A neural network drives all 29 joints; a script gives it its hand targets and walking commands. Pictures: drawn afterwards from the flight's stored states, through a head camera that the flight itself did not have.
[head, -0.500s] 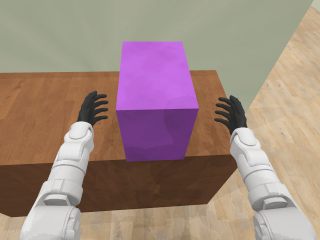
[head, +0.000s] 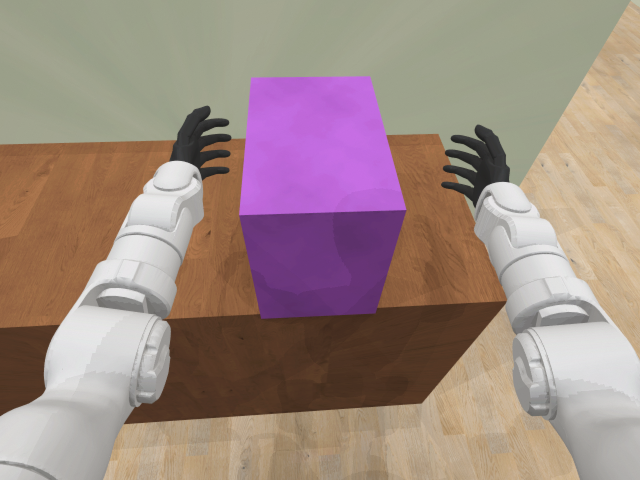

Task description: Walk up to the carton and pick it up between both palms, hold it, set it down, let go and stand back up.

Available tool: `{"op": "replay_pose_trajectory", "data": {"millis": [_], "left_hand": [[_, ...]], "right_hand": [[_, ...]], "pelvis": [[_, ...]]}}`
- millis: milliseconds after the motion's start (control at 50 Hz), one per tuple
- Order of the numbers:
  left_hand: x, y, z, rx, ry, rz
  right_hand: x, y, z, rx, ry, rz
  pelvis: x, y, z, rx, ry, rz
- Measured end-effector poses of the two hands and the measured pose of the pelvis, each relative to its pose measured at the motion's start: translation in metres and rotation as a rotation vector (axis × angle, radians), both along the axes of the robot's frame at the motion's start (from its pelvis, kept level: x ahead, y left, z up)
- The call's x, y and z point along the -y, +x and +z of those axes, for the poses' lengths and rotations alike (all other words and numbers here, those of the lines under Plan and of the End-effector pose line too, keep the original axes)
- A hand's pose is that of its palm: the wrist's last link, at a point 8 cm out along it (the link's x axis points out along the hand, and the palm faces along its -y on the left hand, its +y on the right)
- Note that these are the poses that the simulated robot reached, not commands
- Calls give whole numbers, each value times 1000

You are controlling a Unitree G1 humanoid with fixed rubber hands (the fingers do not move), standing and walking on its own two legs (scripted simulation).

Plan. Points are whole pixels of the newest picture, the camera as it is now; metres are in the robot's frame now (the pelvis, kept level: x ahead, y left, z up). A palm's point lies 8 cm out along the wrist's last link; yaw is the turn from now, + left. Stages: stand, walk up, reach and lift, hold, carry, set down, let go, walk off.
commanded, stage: reach and lift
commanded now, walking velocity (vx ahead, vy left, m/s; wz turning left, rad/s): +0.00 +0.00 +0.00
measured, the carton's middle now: (315, 198) +0.53 +0.02 +0.01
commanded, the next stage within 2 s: none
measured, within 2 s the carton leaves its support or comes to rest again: neither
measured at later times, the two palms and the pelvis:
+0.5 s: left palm (187, 139) +0.48 +0.19 +0.15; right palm (480, 151) +0.48 -0.19 +0.15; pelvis +0.01 +0.00 +0.00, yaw +0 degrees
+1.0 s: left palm (205, 212) +0.46 +0.18 +0.04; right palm (449, 222) +0.46 -0.17 +0.05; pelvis -0.01 +0.00 -0.02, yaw +0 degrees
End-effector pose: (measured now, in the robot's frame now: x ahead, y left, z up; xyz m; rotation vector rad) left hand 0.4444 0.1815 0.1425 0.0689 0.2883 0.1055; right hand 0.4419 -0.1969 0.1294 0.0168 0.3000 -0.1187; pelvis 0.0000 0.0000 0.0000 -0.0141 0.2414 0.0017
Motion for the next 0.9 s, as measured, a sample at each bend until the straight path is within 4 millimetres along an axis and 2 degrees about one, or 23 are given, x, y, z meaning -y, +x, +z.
{"op": "replay_pose_trajectory", "data": {"millis": [180,320,440,580,680,900], "left_hand": [[1,18,7,-16,-6,18],[-6,30,11,-11,-12,40],[-9,39,15,13,0,37],[-5,37,0,-1,-5,24],[-5,31,-26,-20,-2,25],[-4,17,-84,-41,-11,18]], "right_hand": [[-1,17,15,-5,-12,-7],[-7,33,30,15,-13,-1],[-9,40,33,16,-12,3],[-13,38,10,-23,-18,13],[-19,32,-15,-22,-19,26],[-23,17,-71,-36,-21,18]], "pelvis": [[2,-2,-2,-42,1,-4],[3,1,-2,-82,-2,-2],[4,4,-3,-101,-7,9],[3,8,-4,-103,-6,7],[2,9,-5,-124,-5,9],[-2,-3,-15,-216,-6,4]]}}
